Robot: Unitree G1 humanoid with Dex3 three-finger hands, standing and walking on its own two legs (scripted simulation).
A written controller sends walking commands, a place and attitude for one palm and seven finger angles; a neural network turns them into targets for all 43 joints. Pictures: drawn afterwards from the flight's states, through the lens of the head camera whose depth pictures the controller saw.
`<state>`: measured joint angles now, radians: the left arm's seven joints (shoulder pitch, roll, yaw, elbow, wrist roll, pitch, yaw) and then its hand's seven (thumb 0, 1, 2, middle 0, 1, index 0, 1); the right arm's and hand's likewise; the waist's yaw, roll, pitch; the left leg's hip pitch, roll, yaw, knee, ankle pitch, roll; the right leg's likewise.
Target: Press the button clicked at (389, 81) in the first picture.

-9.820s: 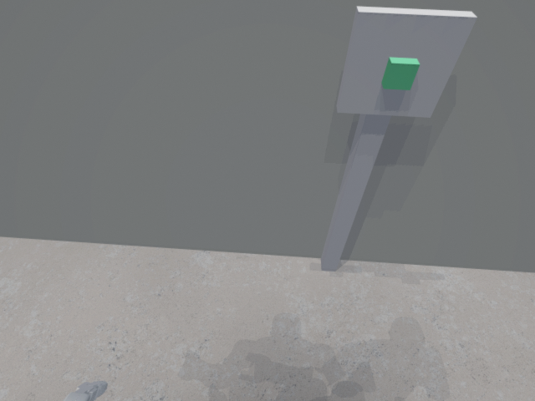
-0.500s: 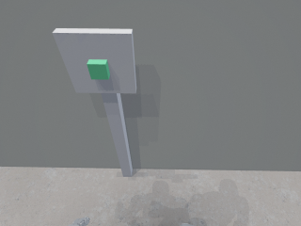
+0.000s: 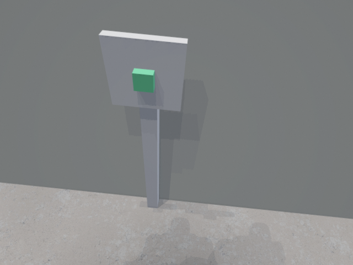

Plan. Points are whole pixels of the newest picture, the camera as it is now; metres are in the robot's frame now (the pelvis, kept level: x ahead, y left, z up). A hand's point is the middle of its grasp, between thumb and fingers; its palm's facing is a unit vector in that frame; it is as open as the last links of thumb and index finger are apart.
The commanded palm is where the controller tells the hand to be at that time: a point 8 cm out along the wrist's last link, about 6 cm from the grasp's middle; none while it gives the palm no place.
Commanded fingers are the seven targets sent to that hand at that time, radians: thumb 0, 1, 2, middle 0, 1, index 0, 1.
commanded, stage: come to a stop and stand still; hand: left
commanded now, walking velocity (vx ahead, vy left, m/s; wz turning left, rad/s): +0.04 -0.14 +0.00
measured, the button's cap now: (144, 80) +0.55 +0.14 +0.14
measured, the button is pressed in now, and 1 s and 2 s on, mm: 0 0 0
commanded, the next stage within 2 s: look again from close up in 1.00 s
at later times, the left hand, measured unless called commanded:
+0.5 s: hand out of the picture +0.01 +0.13 -0.17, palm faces -0.02 -0.97 -0.23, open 7.3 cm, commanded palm none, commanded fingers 0.00 0.90 0.90 -0.20 -0.30 -0.20 -0.30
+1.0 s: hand out of the picture +0.01 +0.10 -0.18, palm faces +0.01 -0.98 -0.19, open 7.4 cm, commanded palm none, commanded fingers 0.00 0.90 0.90 -0.20 -0.30 -0.20 -0.30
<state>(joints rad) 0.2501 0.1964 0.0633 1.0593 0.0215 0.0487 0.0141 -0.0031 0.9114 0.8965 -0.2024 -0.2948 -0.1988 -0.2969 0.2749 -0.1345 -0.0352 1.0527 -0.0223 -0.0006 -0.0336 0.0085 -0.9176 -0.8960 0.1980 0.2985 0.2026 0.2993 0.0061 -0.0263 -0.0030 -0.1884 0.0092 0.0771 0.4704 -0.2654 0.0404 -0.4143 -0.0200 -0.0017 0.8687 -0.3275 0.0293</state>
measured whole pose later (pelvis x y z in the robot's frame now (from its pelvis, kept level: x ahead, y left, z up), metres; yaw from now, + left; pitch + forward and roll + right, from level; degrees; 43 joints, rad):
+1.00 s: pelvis +0.01 -0.07 +0.00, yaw -1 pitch -1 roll +1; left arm 0.30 0.14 -0.01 1.12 0.01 -0.03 0.03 0.00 0.91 0.90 -0.20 -0.30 -0.20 -0.30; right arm 0.27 -0.16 0.00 1.13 -0.01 -0.01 -0.03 0.01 -0.91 -0.90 0.20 0.30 0.20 0.30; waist 0.00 0.01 0.03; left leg -0.16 0.08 0.07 0.46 -0.28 -0.06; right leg -0.14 0.03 -0.07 0.48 -0.32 -0.06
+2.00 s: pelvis -0.02 -0.03 -0.04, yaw +0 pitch +7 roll +1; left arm 0.36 0.12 0.06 0.11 -0.20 -0.44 -0.15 0.01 0.93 0.90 -0.36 -0.48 -0.36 -0.48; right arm 0.20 -0.27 -0.07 0.69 0.01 -0.28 -0.02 0.02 -0.91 -0.90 0.20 0.30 0.20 0.30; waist -0.02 0.01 -0.11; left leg -0.54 0.03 0.06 0.79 -0.37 -0.01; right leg -0.52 -0.04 -0.06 0.82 -0.43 -0.01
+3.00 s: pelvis -0.02 -0.02 -0.02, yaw +2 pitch +1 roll -2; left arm 0.34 0.27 0.20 -0.21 -0.28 -0.11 -0.28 0.01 0.90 0.90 -1.30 -1.49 -1.30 -1.50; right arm 0.22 -0.24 0.05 0.55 0.05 -0.28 -0.05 0.02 -0.90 -0.90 0.20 0.30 0.20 0.30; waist 0.04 0.04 -0.05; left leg -0.40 0.03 0.02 0.73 -0.36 0.01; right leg -0.32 -0.03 -0.10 0.67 -0.37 0.01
